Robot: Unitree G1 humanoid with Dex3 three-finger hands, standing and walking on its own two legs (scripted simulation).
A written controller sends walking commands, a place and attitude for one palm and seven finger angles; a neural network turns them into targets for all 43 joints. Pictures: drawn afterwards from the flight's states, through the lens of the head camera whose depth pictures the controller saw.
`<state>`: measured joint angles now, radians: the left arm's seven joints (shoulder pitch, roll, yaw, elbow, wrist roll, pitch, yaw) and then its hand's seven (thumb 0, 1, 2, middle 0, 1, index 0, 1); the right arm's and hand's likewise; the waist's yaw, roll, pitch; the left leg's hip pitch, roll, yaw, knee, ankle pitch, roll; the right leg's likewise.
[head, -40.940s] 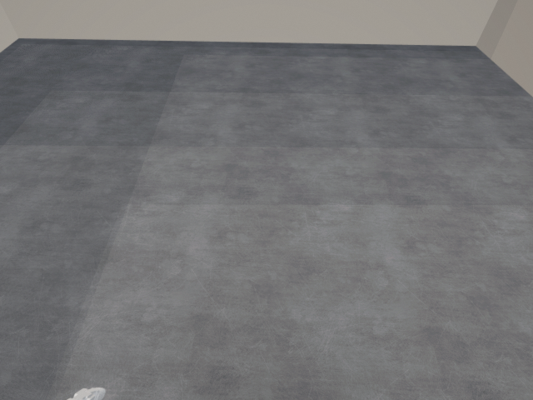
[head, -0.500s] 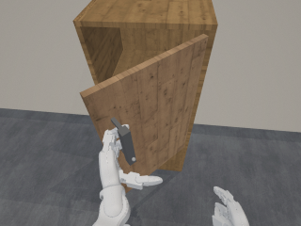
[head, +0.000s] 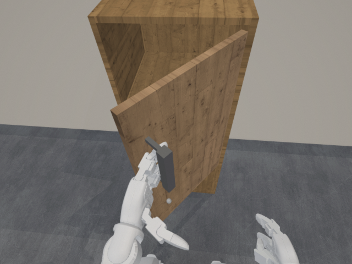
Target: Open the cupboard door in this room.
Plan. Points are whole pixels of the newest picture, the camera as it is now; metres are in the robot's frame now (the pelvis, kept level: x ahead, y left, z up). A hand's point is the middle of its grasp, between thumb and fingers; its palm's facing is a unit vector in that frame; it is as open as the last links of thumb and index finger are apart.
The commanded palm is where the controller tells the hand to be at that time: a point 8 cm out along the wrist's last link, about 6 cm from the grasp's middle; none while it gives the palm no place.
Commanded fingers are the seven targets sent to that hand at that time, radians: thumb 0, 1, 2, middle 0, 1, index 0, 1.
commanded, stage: slide the hand sideways off the handle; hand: left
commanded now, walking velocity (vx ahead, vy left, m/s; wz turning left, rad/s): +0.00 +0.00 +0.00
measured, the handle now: (160, 165) +0.32 +0.05 +0.07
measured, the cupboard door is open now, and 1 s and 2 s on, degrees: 51 49 49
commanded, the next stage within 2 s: draw the hand back to the body in 0.94 s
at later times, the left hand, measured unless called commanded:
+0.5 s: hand (148, 211) +0.21 +0.06 +0.07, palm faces -0.15 -0.99 +0.02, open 16.1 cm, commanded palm +0.19 +0.13 +0.07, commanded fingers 0.00 -0.50 0.30 -0.15 -0.30 -0.15 -0.30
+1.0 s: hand (119, 228) +0.19 +0.11 +0.07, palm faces -0.08 -1.00 +0.00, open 16.2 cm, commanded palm +0.16 +0.17 +0.07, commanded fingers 0.00 -0.50 0.30 -0.15 -0.30 -0.15 -0.30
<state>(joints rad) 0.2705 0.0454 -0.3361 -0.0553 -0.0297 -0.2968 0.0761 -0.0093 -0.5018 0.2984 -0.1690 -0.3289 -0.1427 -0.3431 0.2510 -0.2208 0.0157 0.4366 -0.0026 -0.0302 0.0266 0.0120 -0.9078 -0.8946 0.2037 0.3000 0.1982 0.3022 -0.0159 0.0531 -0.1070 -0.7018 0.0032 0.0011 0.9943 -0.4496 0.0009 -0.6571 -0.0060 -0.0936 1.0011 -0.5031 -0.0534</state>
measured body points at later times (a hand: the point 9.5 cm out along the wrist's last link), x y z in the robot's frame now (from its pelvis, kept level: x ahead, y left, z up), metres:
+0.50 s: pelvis +0.01 +0.01 -0.01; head +0.05 +0.00 +0.44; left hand +0.22 +0.12 +0.07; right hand +0.19 -0.21 -0.07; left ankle +0.03 +0.12 -0.68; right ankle +0.00 -0.09 -0.68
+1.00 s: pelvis +0.01 +0.01 -0.01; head +0.05 -0.01 +0.43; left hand +0.18 +0.17 +0.07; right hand +0.20 -0.22 -0.08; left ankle +0.03 +0.12 -0.68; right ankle +0.00 -0.09 -0.68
